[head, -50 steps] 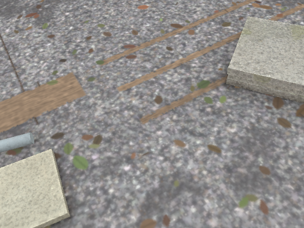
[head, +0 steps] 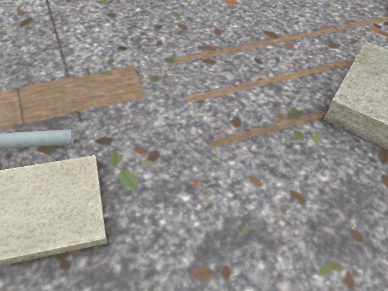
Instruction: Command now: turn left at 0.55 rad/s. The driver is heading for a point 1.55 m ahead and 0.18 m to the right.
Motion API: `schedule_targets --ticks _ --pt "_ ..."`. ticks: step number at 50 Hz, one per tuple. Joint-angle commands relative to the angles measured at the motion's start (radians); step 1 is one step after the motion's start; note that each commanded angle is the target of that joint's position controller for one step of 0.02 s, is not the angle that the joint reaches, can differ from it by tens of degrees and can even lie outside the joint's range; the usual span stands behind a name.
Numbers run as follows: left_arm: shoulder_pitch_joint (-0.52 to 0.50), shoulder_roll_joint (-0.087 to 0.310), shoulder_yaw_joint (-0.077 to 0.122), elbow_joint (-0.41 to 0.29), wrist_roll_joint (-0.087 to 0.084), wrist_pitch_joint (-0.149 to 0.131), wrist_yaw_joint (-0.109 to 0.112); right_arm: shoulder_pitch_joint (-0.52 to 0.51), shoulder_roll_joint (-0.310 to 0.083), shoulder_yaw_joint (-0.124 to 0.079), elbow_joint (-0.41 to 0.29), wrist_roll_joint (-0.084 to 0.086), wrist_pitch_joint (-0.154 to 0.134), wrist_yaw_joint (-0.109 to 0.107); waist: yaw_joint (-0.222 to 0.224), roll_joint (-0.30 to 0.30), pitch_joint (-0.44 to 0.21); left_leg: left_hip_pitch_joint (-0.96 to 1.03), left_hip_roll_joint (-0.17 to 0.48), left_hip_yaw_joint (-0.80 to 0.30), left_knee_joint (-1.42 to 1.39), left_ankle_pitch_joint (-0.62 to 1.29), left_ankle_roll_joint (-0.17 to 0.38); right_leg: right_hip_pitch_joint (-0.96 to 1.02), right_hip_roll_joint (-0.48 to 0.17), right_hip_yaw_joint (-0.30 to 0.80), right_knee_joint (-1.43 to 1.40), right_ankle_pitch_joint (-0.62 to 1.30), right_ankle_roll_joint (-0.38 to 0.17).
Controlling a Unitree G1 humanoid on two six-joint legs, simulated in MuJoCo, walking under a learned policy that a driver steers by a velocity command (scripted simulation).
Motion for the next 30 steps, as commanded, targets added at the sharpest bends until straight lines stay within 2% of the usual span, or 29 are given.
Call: schedule_targets --ticks 1,5,9,12,13,14,15,16,17,18,19,20,21,23,25,28,30 --pt "-0.014 0.067 0.017 -0.069 -0.002 -0.019 0.000 -0.055 -0.164 -0.046 -0.088 0.001 -0.013 -0.024 0.020 0.142 -0.148 0.166 0.222 -0.294 -0.194 0.328 0.156 -0.069 0.004 0.039 -0.006 0.098 0.009" --pt "-0.055 0.047 0.003 -0.077 -0.004 -0.027 -0.001 -0.034 -0.175 -0.054 -0.084 0.005 -0.005 -0.035 -0.002 0.162 -0.140 0.190 0.201 -0.345 -0.202 0.171 0.152 -0.055 0.021 0.061 -0.219 0.116 0.015" --pt "-0.073 0.054 0.002 -0.076 -0.011 -0.043 -0.013 -0.039 -0.189 -0.062 -0.088 0.002 0.005 -0.029 -0.016 0.184 -0.120 0.150 0.191 -0.420 -0.201 0.071 0.163 0.027 0.043 0.072 -0.370 0.074 0.003" --pt "-0.039 0.055 -0.003 -0.057 -0.017 -0.053 -0.027 -0.050 -0.154 -0.045 -0.083 -0.006 0.010 -0.020 -0.028 0.195 -0.151 0.159 0.206 -0.408 -0.162 0.164 0.167 0.127 0.019 0.042 -0.449 0.067 -0.013" --pt "-0.034 0.042 -0.009 -0.057 -0.017 -0.056 -0.033 -0.051 -0.134 -0.034 -0.077 -0.009 0.011 -0.017 -0.026 0.194 -0.155 0.152 0.206 -0.403 -0.148 0.197 0.166 0.174 0.012 0.034 -0.496 0.081 -0.020" --pt "-0.016 0.022 -0.016 -0.051 -0.015 -0.060 -0.041 -0.065 -0.102 -0.019 -0.071 -0.009 0.010 -0.015 -0.005 0.181 -0.156 0.128 0.192 -0.380 -0.133 0.202 0.150 0.255 0.005 0.026 -0.600 0.144 -0.034" --pt "0.004 -0.006 -0.027 -0.042 -0.007 -0.065 -0.050 -0.060 -0.061 -0.002 -0.057 -0.011 0.007 -0.012 0.017 0.162 -0.152 0.093 0.165 -0.344 -0.128 0.169 0.114 0.359 0.000 0.022 -0.758 0.266 -0.051" --pt "-0.002 0.011 -0.029 -0.046 0.012 -0.068 -0.054 0.001 -0.035 0.006 -0.031 -0.023 -0.002 -0.008 -0.006 0.116 -0.150 0.049 0.130 -0.301 -0.114 0.077 0.061 0.447 -0.044 0.076 -0.789 0.381 -0.074" --pt "-0.022 0.083 -0.019 -0.068 0.024 -0.067 -0.052 0.056 -0.042 0.003 -0.023 -0.045 -0.014 -0.005 -0.067 -0.029 -0.137 0.010 0.050 -0.209 -0.027 -0.070 0.008 0.462 -0.148 0.200 -0.780 0.545 -0.132" --pt "-0.081 0.066 -0.026 -0.056 0.024 -0.065 -0.053 0.077 -0.045 -0.001 -0.024 -0.046 -0.023 -0.002 -0.121 -0.157 -0.118 0.098 0.024 -0.131 -0.077 -0.081 -0.043 0.324 -0.168 0.238 -0.794 0.408 -0.206" --pt "-0.101 0.035 -0.029 -0.078 0.010 -0.063 -0.055 0.013 -0.096 -0.013 -0.018 -0.045 -0.027 -0.006 -0.070 -0.124 -0.078 0.135 0.024 -0.119 -0.076 -0.039 -0.064 0.267 -0.121 0.222 -0.814 0.256 -0.194" --pt "-0.071 0.046 -0.025 -0.072 0.004 -0.063 -0.053 -0.041 -0.114 -0.023 -0.026 -0.036 -0.028 -0.008 -0.037 -0.093 -0.063 0.140 0.017 -0.108 -0.061 -0.023 -0.061 0.255 -0.096 0.206 -0.812 0.193 -0.166" --pt "-0.058 0.082 -0.016 -0.074 -0.004 -0.065 -0.051 -0.064 -0.106 -0.026 -0.033 -0.030 -0.025 -0.014 -0.028 -0.084 -0.046 0.131 0.013 -0.099 -0.044 -0.007 -0.052 0.249 -0.086 0.209 -0.803 0.201 -0.155" --pt "-0.036 0.107 -0.007 -0.081 -0.015 -0.065 -0.041 -0.059 -0.089 -0.027 -0.043 -0.027 -0.027 -0.018 -0.023 -0.089 -0.037 0.114 0.014 -0.083 -0.035 0.020 -0.045 0.255 -0.094 0.246 -0.787 0.252 -0.166" --pt "-0.028 0.103 -0.003 -0.100 -0.019 -0.055 -0.035 -0.047 -0.071 -0.029 -0.039 -0.024 -0.036 -0.020 -0.015 -0.074 -0.059 0.106 0.013 -0.062 -0.021 0.043 -0.044 0.277 -0.091 0.274 -0.755 0.311 -0.181" --pt "-0.029 0.107 0.006 -0.129 -0.026 -0.037 -0.031 -0.039 -0.063 -0.040 -0.036 -0.019 -0.041 -0.020 -0.005 -0.035 -0.086 0.120 0.023 -0.050 -0.017 0.069 -0.035 0.269 -0.065 0.295 -0.702 0.344 -0.188" --pt "-0.033 0.100 0.007 -0.146 -0.031 -0.028 -0.033 -0.030 -0.073 -0.049 -0.035 -0.016 -0.039 -0.019 -0.001 0.026 -0.092 0.153 0.060 -0.079 -0.051 0.093 -0.008 0.220 -0.020 0.261 -0.637 0.322 -0.164"
Keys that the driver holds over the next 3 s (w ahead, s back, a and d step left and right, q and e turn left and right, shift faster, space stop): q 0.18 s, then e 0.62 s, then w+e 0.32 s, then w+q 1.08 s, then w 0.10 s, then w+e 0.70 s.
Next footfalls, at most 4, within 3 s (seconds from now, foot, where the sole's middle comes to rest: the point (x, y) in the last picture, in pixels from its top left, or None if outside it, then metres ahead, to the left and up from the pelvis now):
0.32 right None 0.08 -0.14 -0.77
0.92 right None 0.03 -0.17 -0.77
1.46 left None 0.42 -0.07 -0.77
1.92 right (273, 227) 0.68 -0.32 -0.77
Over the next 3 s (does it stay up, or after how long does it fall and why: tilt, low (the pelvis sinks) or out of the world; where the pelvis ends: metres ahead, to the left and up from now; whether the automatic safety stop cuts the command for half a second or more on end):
stays up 1.07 -0.13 -0.02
